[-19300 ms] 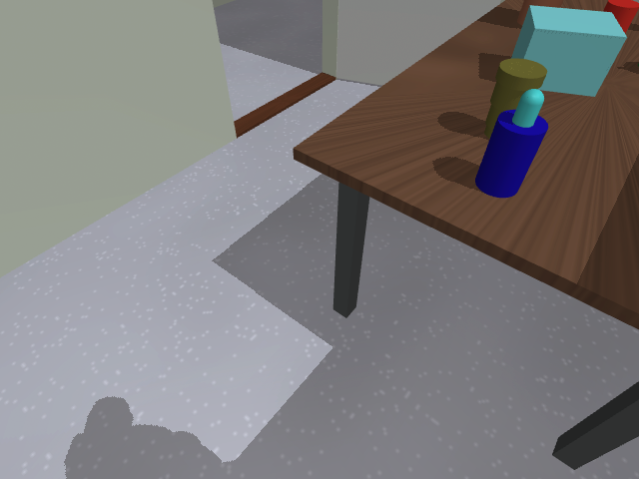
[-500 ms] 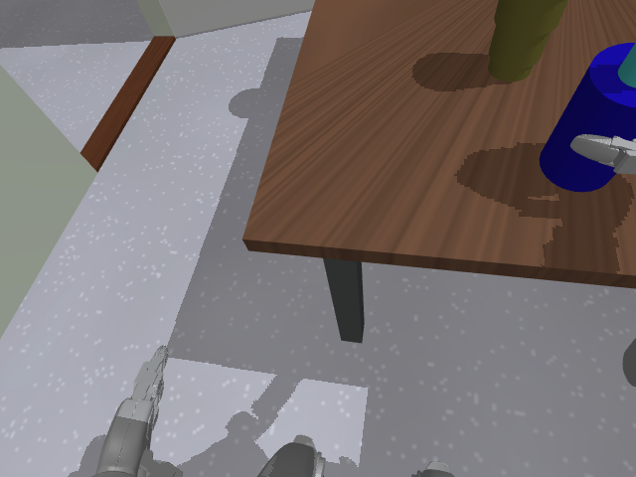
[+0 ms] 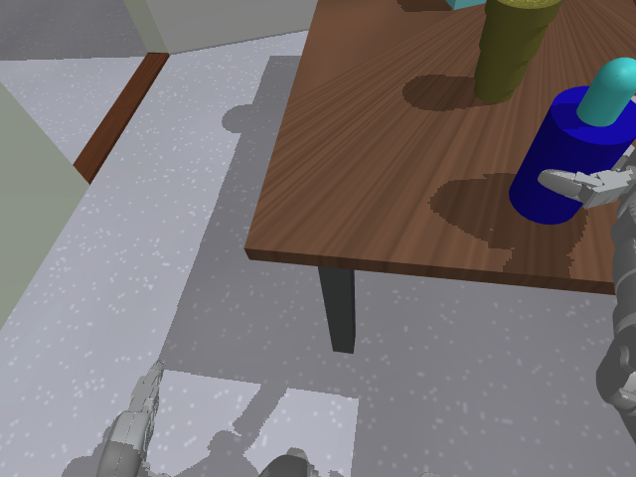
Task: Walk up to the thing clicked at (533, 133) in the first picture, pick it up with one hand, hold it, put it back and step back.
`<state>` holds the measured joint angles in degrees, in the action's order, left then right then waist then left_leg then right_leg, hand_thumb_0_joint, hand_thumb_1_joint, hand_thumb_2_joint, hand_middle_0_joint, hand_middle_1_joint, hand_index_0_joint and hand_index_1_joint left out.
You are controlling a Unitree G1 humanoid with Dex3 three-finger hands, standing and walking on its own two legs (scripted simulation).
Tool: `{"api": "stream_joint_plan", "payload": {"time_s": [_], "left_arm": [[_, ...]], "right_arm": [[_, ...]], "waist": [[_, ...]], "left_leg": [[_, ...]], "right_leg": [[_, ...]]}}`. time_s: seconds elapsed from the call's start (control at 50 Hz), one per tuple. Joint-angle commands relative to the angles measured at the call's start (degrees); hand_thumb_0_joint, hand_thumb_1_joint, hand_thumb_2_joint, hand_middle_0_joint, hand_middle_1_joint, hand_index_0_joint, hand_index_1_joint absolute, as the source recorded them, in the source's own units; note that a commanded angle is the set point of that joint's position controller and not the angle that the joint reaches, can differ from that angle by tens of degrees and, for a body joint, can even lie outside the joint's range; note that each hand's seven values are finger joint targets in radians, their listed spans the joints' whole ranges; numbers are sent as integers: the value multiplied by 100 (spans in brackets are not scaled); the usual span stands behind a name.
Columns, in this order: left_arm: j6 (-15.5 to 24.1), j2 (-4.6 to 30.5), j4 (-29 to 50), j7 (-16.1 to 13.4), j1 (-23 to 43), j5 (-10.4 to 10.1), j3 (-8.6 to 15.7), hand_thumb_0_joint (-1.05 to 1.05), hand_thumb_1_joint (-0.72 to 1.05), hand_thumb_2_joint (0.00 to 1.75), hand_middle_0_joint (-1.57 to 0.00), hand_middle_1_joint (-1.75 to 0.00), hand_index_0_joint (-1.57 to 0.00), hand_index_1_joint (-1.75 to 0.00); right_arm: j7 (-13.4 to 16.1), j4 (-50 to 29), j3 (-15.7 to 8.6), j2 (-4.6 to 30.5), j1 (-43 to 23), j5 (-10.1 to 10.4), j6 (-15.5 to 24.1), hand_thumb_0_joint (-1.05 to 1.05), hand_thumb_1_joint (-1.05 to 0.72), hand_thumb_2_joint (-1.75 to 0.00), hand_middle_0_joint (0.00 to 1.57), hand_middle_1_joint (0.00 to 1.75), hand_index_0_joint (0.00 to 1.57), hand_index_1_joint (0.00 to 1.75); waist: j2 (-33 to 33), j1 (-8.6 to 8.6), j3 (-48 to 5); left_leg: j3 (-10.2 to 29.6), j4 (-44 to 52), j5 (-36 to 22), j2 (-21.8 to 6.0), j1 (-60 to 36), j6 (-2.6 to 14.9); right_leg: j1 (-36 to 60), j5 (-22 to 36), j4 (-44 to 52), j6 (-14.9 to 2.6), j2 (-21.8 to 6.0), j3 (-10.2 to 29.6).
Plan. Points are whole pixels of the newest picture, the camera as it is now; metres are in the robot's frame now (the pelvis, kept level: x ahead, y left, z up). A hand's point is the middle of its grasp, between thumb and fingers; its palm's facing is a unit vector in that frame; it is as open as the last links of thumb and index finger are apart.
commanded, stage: settle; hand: right
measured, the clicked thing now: (577, 143) +0.51 -0.21 +0.12
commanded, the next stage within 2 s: lift in 0.36 s
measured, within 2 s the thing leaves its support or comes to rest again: neither
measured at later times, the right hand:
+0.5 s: hand (611, 125) +0.52 -0.23 +0.14, palm faces +0.24 +0.97 -0.03, open 11.7 cm
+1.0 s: hand (633, 103) +0.48 -0.21 +0.19, palm faces +0.23 +0.97 -0.04, open 11.7 cm
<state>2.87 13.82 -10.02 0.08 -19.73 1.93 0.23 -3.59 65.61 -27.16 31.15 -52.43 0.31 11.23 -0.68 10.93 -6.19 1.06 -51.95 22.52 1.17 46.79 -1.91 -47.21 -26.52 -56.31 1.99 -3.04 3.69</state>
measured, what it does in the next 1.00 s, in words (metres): stands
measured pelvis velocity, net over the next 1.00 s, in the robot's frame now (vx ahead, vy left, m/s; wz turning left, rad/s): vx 0.02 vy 0.00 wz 0.00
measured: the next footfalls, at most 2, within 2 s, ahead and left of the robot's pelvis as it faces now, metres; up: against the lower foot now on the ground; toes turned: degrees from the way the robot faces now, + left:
none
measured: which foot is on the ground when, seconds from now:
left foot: down 0.00-1.00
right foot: down 0.00-1.00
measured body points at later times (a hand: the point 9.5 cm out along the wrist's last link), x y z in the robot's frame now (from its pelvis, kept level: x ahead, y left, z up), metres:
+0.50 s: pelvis +0.00 +0.00 +0.01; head +0.09 -0.02 +0.46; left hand +0.15 +0.26 -0.02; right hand +0.50 -0.28 +0.14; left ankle +0.02 +0.14 -0.68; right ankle +0.00 -0.14 -0.68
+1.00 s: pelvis +0.02 +0.00 +0.03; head +0.06 +0.01 +0.48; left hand +0.17 +0.26 -0.03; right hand +0.46 -0.27 +0.20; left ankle +0.02 +0.14 -0.68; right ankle +0.00 -0.14 -0.68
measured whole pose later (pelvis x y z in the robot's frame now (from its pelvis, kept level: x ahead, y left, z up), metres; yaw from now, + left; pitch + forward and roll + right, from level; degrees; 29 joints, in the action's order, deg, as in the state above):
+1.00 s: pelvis +0.02 +0.00 +0.03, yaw +0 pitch +10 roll +1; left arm 5.1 13.7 -19.3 -1.5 -20.0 -0.1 3.1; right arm -1.6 48.4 -20.7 22.4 -44.1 4.7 2.2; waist -2.5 4.2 -6.7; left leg 2.4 -41.2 20.0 -0.4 31.1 -2.2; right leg -30.3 -22.9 -43.3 1.6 -2.0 1.8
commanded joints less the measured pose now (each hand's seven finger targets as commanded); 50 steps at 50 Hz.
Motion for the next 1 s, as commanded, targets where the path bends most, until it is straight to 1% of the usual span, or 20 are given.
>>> {"api": "stream_joint_plan", "payload": {"time_s": [0.0,0.06,0.12,0.18,0.24,0.3,0.34,0.4,0.46,0.52,0.58,0.64,0.7,0.76,0.8,0.86,0.88,0.9,0.94,0.98], "left_arm": [[351,1075,1178,-146,312,-1,603,0,-55,6,-5,-5,-4,-5],[286,738,362,-102,-74,-18,349,0,-54,6,-5,-5,-5,-5],[380,1034,932,-187,358,5,483,0,-56,6,-5,-5,-4,-5],[327,596,73,-98,-143,-34,156,0,-54,5,-5,-5,-5,-5],[456,1033,1002,-189,400,-24,481,0,-55,5,-5,-5,-5,-5],[380,646,-39,-98,-244,-54,307,0,-54,5,-5,-5,-5,-5],[539,1023,1118,-185,661,-50,549,0,-55,5,-5,-5,-4,-5],[422,687,-25,-122,-422,-54,343,0,-53,4,-5,-5,-5,-5],[605,946,1178,-203,727,-63,473,0,-54,6,-5,-5,-5,-5],[438,777,-188,-139,-477,-66,510,0,-54,5,-4,-6,-5,-5],[608,1066,1014,-212,794,-64,641,0,-54,5,-4,-5,-4,-5],[458,721,-338,-156,-321,-105,512,0,-54,6,-4,-5,-4,-5],[616,990,821,-238,758,-106,604,0,-55,6,-4,-5,-4,-5],[433,657,-631,-154,-545,-136,517,0,-55,6,-4,-5,-4,-5],[601,968,524,-214,754,-173,662,0,-55,5,-4,-5,-4,-5],[466,786,-533,-173,-299,-180,701,0,-54,5,-4,-5,-4,-5],[497,687,-385,-168,-131,-223,612,0,-54,5,-4,-5,-4,-5],[609,747,423,-180,632,-249,580,0,-54,5,-4,-5,-4,-5],[561,984,24,-234,143,-233,838,0,-55,6,-4,-4,-3,-5],[549,852,-127,-240,-98,-258,798,0,-55,6,-4,-5,-4,-5]], "right_arm": [[125,-2572,-338,2404,-4195,190,761,0,4,-128,117,139,123,139],[29,-835,105,1287,-2995,252,519,0,8,-131,116,142,123,142],[61,-2130,-334,2423,-4065,174,671,0,3,-134,119,144,126,144],[-82,-808,165,1237,-3095,295,486,0,9,-134,116,144,123,144],[-26,-2053,-318,2408,-4079,199,621,0,5,-136,119,146,126,146],[-98,-784,104,1273,-3111,322,428,0,9,-134,114,143,122,143],[5,-2342,-281,2346,-4381,243,629,0,2,-133,116,143,123,143],[-58,-806,115,1381,-3003,275,364,0,9,-136,114,144,121,144],[43,-2715,-198,2280,-4643,281,613,0,9,-132,120,144,127,144],[-3,-1008,141,1275,-2871,329,307,0,17,-128,116,141,123,141],[114,-3223,-252,2321,-4595,302,552,0,14,-127,117,140,123,140],[76,-1426,297,956,-2799,413,198,0,18,-128,116,140,123,140],[192,-3442,-179,2102,-4281,370,396,0,11,-127,118,141,125,141],[122,-1785,389,669,-2375,511,26,0,14,-128,117,141,124,141],[236,-3591,-40,1691,-3816,481,183,0,6,-127,119,140,125,140],[179,-2420,307,712,-2127,566,-216,0,13,-130,121,144,127,144],[164,-2750,599,395,-2422,620,-209,0,14,-128,118,141,125,141],[191,-3858,408,771,-2983,649,-128,0,9,-126,118,139,124,139],[188,-4060,312,895,-2574,661,-304,0,7,-129,122,143,128,143],[172,-3833,656,229,-2086,764,-552,0,13,-129,120,143,126,143]], "waist": [[-1343,-85,-3838],[-768,53,-2519],[-1249,-150,-3809],[-793,29,-2294],[-1054,-92,-3657],[-706,97,-2104],[-1120,-27,-3535],[-752,1,-2181],[-1216,-150,-3924],[-872,-96,-2361],[-1454,-350,-4216],[-761,-204,-2406],[-1141,-516,-4122],[-743,-334,-2206],[-976,-557,-3598],[-537,-560,-2170],[-444,-511,-2253],[-586,-671,-3047],[-410,-834,-2905],[-349,-700,-2391]], "left_leg": [[-200,524,-2236,109,-1653,229],[-280,717,-1936,152,-1321,230],[-241,645,-2343,115,-1808,222],[-282,804,-2053,135,-1381,224],[-237,767,-2410,112,-1831,183],[-251,930,-2035,116,-1389,185],[-193,855,-2302,73,-1847,165],[-227,976,-1999,105,-1514,175],[-195,849,-2489,70,-2043,178],[-286,995,-2187,124,-1602,211],[-196,918,-2595,59,-2187,203],[-311,1095,-2345,124,-1930,223],[-198,993,-2871,25,-2774,193],[-324,1221,-2572,110,-2110,222],[-243,1184,-2826,34,-2568,190],[-333,1313,-2623,59,-2416,203],[-311,1336,-2664,46,-2498,201],[-278,1302,-2851,2,-2776,179],[-253,1291,-3021,-36,-3022,170],[-327,1382,-2779,4,-2755,180]], "right_leg": [[2348,2564,623,-190,225,-319],[1844,2250,784,-209,229,-267],[2516,2783,793,-164,206,-299],[1891,2446,930,-181,214,-265],[2613,2750,862,-195,199,-325],[1889,2208,1038,-220,231,-310],[2542,2499,976,-203,205,-348],[1978,2081,1076,-232,254,-362],[2837,2786,1004,-173,209,-346],[2293,2580,1139,-165,243,-326],[3164,3075,1068,-145,201,-365],[2426,2688,1309,-151,252,-336],[3013,3066,1256,-142,243,-442],[2710,3129,1494,-110,244,-369],[3295,3392,1446,-117,199,-399],[2746,2978,1655,-137,267,-421],[2842,3027,1710,-137,241,-413],[3197,3199,1669,-148,232,-439],[3010,3101,1689,-168,286,-497],[3224,3109,1793,-157,253,-443]]}}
